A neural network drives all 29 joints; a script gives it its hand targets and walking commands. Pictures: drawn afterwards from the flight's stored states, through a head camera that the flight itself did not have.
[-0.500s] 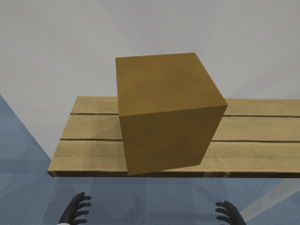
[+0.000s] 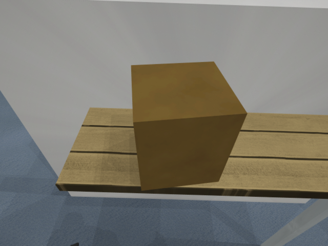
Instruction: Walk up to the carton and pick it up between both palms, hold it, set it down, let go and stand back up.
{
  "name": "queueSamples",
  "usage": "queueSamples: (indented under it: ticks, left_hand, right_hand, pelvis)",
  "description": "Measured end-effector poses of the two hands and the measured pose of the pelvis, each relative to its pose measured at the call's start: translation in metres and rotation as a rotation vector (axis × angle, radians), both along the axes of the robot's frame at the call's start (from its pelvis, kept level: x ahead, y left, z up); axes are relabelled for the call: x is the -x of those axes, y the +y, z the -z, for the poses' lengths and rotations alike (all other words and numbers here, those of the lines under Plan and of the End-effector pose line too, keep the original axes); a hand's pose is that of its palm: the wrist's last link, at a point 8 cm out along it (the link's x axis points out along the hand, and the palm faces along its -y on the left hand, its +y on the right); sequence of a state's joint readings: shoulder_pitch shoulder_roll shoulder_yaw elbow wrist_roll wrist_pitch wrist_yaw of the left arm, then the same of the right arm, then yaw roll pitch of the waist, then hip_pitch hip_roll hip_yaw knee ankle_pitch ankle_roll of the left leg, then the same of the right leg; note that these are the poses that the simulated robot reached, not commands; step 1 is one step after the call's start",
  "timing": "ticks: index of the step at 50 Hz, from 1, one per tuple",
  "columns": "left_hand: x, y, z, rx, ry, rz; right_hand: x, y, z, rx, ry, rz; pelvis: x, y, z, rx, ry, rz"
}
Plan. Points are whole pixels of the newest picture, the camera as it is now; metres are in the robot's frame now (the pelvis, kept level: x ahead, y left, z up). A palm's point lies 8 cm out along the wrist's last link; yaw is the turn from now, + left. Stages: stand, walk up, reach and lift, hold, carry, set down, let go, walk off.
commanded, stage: stand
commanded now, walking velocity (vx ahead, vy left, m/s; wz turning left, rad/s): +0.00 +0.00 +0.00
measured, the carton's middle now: (177, 126) +0.40 -0.01 +0.11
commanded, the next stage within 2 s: none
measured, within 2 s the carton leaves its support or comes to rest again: neither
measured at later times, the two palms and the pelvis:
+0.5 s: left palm out of the picture +0.01 +0.28 -0.13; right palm out of the picture -0.01 -0.23 -0.11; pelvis -0.03 +0.03 +0.00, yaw +0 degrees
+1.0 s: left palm out of the picture -0.02 +0.28 -0.13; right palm out of the picture -0.01 -0.23 -0.12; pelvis -0.03 +0.03 +0.00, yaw -1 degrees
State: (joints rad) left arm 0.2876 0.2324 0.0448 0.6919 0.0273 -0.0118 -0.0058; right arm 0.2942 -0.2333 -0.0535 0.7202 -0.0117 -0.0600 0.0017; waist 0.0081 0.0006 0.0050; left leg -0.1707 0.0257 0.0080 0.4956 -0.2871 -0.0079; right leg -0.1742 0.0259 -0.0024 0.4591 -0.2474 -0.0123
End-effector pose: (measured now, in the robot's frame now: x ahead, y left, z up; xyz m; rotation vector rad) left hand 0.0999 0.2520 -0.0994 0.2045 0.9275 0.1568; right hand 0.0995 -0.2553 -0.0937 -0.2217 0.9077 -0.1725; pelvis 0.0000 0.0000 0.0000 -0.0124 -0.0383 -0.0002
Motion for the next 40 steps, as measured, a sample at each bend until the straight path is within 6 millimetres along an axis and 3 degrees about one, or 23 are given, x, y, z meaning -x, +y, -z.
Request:
queueSamples:
  ticks: [7, 17, 28, 40]
  left_hand:
    - [0.042, 0.015, 0.012, -0.009, 0.106, -0.024]
    - [0.071, 0.019, 0.022, 0.01, 0.159, -0.017]
    - [0.104, 0.028, 0.029, 0.009, 0.238, -0.019]
    - [0.125, 0.032, 0.032, -0.003, 0.313, -0.032]
  right_hand:
    - [0.047, -0.002, 0.009, 0.016, 0.118, 0.029]
    - [0.087, 0.014, 0.014, 0.004, 0.175, 0.046]
    - [0.11, 0.026, 0.019, -0.005, 0.216, 0.055]
    - [0.113, 0.027, 0.023, -0.007, 0.25, 0.059]
  pelvis:
    - [0.008, 0.006, 0.0, 0.001, -0.005, -0.002]
    - [0.023, 0.017, 0.001, 0.0, -0.016, -0.002]
    - [0.033, 0.027, 0.002, -0.005, -0.016, 0.002]
    - [0.032, 0.029, 0.002, -0.009, -0.009, 0.006]
